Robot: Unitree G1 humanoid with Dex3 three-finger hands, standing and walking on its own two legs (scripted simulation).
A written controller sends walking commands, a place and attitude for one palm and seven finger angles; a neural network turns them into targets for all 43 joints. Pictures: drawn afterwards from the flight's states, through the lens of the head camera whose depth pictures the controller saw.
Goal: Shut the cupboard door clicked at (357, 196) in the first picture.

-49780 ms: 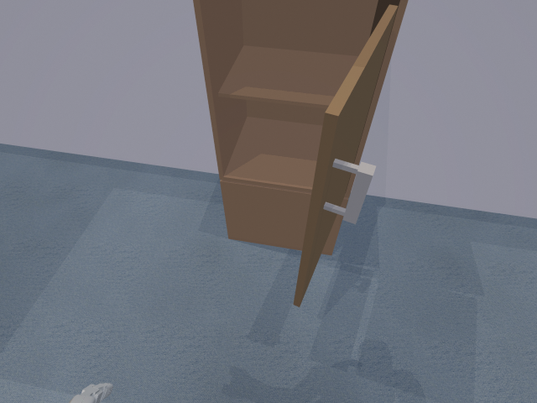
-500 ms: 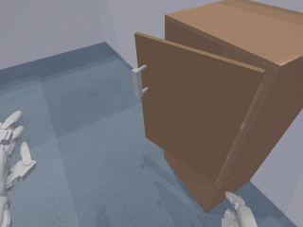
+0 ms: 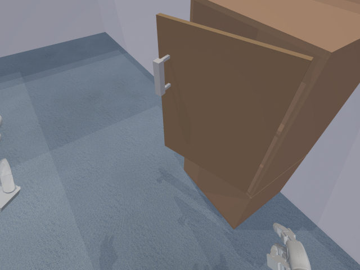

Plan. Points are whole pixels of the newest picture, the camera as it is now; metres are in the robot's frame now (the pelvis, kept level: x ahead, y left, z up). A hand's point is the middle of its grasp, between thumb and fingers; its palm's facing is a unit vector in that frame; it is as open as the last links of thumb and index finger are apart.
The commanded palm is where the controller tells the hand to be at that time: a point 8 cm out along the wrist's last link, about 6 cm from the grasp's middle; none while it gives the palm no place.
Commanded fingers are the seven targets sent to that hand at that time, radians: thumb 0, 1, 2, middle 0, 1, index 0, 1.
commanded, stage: step back with the hand held close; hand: left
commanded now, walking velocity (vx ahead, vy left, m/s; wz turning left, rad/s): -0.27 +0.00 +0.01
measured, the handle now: (163, 75) +0.67 +0.10 +0.08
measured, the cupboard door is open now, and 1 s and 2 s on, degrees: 19 19 19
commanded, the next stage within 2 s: stop stepping back and stand still in 0.98 s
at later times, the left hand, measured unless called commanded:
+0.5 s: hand out of the picture +0.13 +0.27 +0.17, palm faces +0.52 -0.73 -0.45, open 7.4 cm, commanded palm +0.07 +0.30 +0.19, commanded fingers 0.00 0.90 0.90 -0.20 -0.30 -0.20 -0.30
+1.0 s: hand out of the picture +0.08 +0.23 +0.16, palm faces +0.39 -0.82 -0.43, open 7.5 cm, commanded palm -0.01 +0.27 +0.19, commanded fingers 0.00 0.90 0.90 -0.20 -0.30 -0.20 -0.30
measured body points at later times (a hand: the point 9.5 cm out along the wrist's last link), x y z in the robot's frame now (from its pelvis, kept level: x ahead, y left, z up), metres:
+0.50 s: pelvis -0.06 -0.01 -0.02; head -0.06 +0.00 +0.43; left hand +0.10 +0.31 +0.19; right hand +0.11 -0.26 -0.09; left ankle +0.03 +0.06 -0.72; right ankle +0.04 -0.13 -0.73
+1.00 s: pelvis -0.16 -0.03 -0.01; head -0.07 +0.01 +0.43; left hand +0.05 +0.27 +0.18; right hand +0.08 -0.23 -0.08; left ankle +0.03 +0.06 -0.73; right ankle -0.33 -0.15 -0.73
